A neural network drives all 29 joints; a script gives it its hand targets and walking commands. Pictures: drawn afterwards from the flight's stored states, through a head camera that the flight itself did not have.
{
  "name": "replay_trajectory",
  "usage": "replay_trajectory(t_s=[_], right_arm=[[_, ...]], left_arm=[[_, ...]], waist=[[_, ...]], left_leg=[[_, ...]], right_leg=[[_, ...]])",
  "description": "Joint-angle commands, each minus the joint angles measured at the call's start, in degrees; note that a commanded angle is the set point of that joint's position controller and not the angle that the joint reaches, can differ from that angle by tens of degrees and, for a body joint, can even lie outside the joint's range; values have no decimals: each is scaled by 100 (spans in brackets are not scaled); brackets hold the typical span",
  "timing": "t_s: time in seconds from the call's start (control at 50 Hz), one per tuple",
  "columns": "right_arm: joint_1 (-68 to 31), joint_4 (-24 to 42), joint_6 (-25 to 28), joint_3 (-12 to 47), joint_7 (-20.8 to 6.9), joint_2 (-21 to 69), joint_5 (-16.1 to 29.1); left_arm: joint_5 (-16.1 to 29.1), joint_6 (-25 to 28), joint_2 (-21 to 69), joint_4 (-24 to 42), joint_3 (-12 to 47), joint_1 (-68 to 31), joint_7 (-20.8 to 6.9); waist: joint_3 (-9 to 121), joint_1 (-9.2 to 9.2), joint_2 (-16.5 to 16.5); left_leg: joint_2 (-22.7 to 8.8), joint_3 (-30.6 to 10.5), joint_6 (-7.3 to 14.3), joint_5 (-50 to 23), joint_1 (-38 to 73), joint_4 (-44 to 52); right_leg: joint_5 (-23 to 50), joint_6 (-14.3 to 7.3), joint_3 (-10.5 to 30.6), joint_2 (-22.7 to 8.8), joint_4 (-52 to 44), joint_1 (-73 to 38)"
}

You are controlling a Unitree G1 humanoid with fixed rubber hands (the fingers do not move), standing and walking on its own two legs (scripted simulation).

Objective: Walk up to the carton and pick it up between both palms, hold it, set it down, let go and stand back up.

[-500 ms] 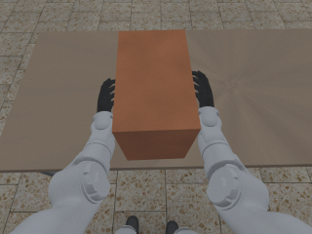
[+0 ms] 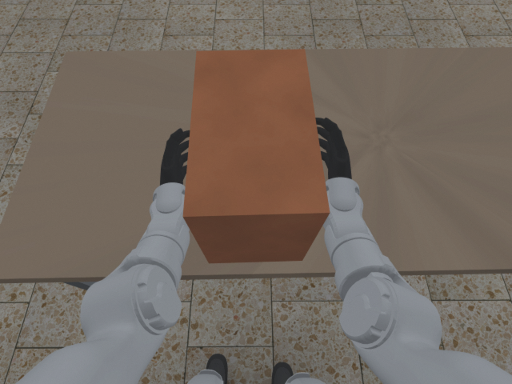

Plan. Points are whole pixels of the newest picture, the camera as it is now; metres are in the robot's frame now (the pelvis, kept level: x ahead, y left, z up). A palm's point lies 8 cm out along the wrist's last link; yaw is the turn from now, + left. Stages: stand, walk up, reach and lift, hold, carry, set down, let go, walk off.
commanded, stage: reach and lift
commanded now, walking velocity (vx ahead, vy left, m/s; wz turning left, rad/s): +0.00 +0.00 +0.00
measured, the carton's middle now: (253, 163) +0.46 +0.04 -0.01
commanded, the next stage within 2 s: none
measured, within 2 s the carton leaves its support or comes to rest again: leaves its support in 1.08 s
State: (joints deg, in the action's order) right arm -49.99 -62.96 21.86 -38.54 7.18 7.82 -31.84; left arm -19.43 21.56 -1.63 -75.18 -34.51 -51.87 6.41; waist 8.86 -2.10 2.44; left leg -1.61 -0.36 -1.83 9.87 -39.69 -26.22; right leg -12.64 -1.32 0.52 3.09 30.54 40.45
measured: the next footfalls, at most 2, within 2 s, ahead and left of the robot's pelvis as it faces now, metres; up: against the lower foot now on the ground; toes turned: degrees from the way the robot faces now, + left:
none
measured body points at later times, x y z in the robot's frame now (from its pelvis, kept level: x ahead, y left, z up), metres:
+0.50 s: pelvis -0.01 +0.00 +0.00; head +0.11 +0.01 +0.43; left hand +0.43 +0.17 +0.00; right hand +0.44 -0.10 +0.02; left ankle +0.00 +0.15 -0.73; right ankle -0.01 -0.08 -0.73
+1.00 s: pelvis -0.02 +0.01 +0.00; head +0.07 +0.02 +0.44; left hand +0.39 +0.18 -0.01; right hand +0.41 -0.09 +0.02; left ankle +0.00 +0.15 -0.73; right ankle -0.01 -0.08 -0.73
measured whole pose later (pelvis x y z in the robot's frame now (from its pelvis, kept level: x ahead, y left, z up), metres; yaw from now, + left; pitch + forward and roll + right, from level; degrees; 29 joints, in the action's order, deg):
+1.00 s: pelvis -0.02 +0.01 +0.00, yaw -1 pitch +22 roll +0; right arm -47.3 -70.7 26.9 -29.7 9.0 4.5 -24.3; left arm -8.1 21.8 -1.1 -75.2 -24.3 -46.7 8.2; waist 11.2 -2.1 1.3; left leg -1.6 -0.4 -1.9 9.9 -41.5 -29.9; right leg -11.6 -1.5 0.5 3.1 30.5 40.4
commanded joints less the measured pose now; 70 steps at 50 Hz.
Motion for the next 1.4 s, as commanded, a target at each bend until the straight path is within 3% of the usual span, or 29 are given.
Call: replay_trajectory(t_s=[0.0,0.08,0.14,0.16,0.18,0.22,0.3,0.34,0.36,0.38,0.4,0.44,0.46,0.52,0.56,0.58,0.64,0.68,0.78,0.86,0.88,0.9,0.94,1.0,1.14,1.16,1.22,1.28,1.38], right_arm=[[-2512,-741,732,1834,-906,3491,-723],[-2530,-577,865,2049,-869,3441,-598],[-2295,-944,949,2031,-911,3304,-648],[-2368,-741,983,2265,-905,3417,-617],[-2429,-965,923,2143,-945,3388,-528],[-2299,-1403,1016,1883,-902,3210,-594],[-2444,-1189,1060,2222,-950,3168,-568],[-2488,-1107,1150,2240,-887,3132,-471],[-2309,-1265,1136,2196,-933,3081,-491],[-2435,-1521,1160,1904,-936,2874,-570],[-2360,-1593,1139,1983,-945,2936,-576],[-2655,-1356,1190,2151,-948,2973,-569],[-2390,-1461,1161,2142,-883,2852,-528],[-2576,-1446,1152,2204,-941,2842,-370],[-2628,-1274,1173,2162,-924,2826,-474],[-2855,-1181,1208,2320,-931,2867,-380],[-2696,-1324,1162,2392,-908,2961,-399],[-2537,-1449,1089,2345,-924,2848,-317],[-2790,-1270,981,2797,-944,2827,-81],[-2957,-1237,835,2891,-981,3051,197],[-2804,-1236,844,2932,-938,2861,244],[-2818,-1238,792,3039,-938,3018,264],[-2735,-1105,772,3075,-910,2871,274],[-3061,-898,677,3319,-969,2860,621],[-3334,-708,193,3680,-949,3096,1025],[-3271,-597,136,3903,-916,3312,1244],[-3291,-238,-143,4183,-871,3540,1569],[-3361,233,-417,4629,-832,3845,1996],[-3847,433,-1197,4618,-746,4025,2321]], left_arm=[[-428,484,3452,794,1509,-3183,-700],[-324,539,3385,419,1525,-3052,-728],[-361,614,3355,418,1500,-3058,-728],[-369,645,3374,427,1523,-3015,-708],[-381,638,3341,654,1518,-3269,-703],[-257,585,3679,695,1874,-3180,-679],[-240,675,3374,466,1573,-3257,-670],[-284,667,3418,371,1677,-3084,-656],[-254,666,3496,508,1730,-3070,-626],[-106,605,3556,629,1894,-3292,-624],[-110,571,3523,531,1820,-3222,-637],[-80,647,3506,449,1882,-3225,-624],[-35,596,3434,263,1858,-2982,-623],[-19,584,3377,437,1957,-3066,-642],[135,576,3536,427,2191,-3178,-630],[80,565,3607,421,2127,-3039,-607],[114,563,3553,774,2180,-3127,-588],[188,544,3459,595,2224,-3154,-605],[361,534,3286,396,2301,-3060,-652],[552,561,3277,808,2597,-3456,-599],[707,515,3561,862,2950,-3323,-567],[726,543,3480,1012,2911,-3407,-577],[738,487,3480,1133,3059,-3194,-558],[916,449,3659,1157,3249,-3360,-504],[1429,297,3856,2197,4013,-4070,-277],[1386,317,3717,2287,3882,-4112,-275],[1720,195,4014,2861,4416,-4366,-254],[1900,-15,4253,3339,4642,-4562,-187],[2109,-388,4080,3829,4595,-5887,-182]], waist=[[4735,-197,-395],[4917,-199,-17],[4735,-168,-93],[4991,-381,-203],[4824,-379,-368],[4921,-101,-524],[4887,-418,-105],[4928,-394,-244],[4906,-382,-435],[4942,-158,-484],[5107,-259,-632],[5110,-320,-332],[4982,-150,-87],[5147,-311,-567],[5249,-52,-290],[5343,-273,-508],[5484,-306,-659],[5360,-96,-483],[5357,-250,-117],[5523,-144,-342],[5560,84,-422],[5666,-75,-328],[5593,49,-560],[5710,-85,-570],[5652,130,-863],[5629,-41,-783],[5876,202,-997],[5653,218,-953],[5490,325,-621]], left_leg=[[-46,677,20,-2818,1534,-91],[48,725,155,-2155,800,5],[0,675,175,-2270,1091,13],[35,738,161,-2306,802,-2],[-7,657,136,-2455,1214,-10],[-91,550,-28,-3202,2125,-304],[-67,642,148,-2605,1855,-235],[-3,706,75,-2438,1268,-267],[-75,604,20,-2760,1738,-222],[-85,517,-21,-2976,2025,-244],[-80,551,3,-3024,2161,-305],[-116,585,68,-2822,1974,-357],[-29,584,65,-2615,1635,-420],[-22,564,4,-2694,1628,-354],[-55,548,16,-2597,1699,-447],[-84,482,0,-3020,2062,-440],[-63,529,-5,-3033,2208,-513],[50,582,26,-2414,1501,-492],[32,562,162,-1987,1007,-324],[65,513,121,-1892,907,-463],[31,419,24,-2217,1344,-530],[74,462,60,-1799,1116,-550],[75,448,-7,-1948,1296,-510],[26,338,-11,-1993,1338,-594],[18,175,-156,-1695,1997,-711],[81,239,-93,-1527,1719,-684],[99,106,-192,-1671,1931,-709],[126,-26,-251,-1865,2208,-760],[191,-102,-79,-906,1840,-561]], right_leg=[[4683,401,-469,-373,217,-3806],[5304,485,-322,-459,339,-4425],[5004,490,-377,-419,258,-4088],[5267,464,-325,-474,377,-4357],[5052,504,-385,-460,341,-3827],[4924,400,-646,-315,256,-2918],[4496,444,-501,-352,170,-2946],[4648,315,-396,-315,244,-3713],[4568,366,-469,-281,265,-3203],[4368,345,-560,-243,147,-2713],[4222,332,-537,-286,80,-2610],[4091,352,-572,-248,123,-2543],[4414,308,-479,-227,181,-3046],[4369,279,-460,-248,211,-3052],[4396,297,-511,-195,217,-2965],[4416,352,-529,-230,259,-2626],[3979,273,-519,-187,143,-2376],[4264,267,-402,-206,251,-3102],[4538,366,-315,-240,433,-3515],[4333,316,-257,-178,518,-3439],[4379,253,-406,-127,496,-3337],[3916,223,-336,-111,495,-3297],[4066,260,-404,-128,459,-3311],[3588,224,-411,-25,399,-2857],[2187,115,-460,86,197,-2246],[2210,144,-359,66,231,-2514],[2237,176,-343,112,268,-2513],[2233,156,-363,188,136,-2538],[1670,251,-214,81,108,-2870]])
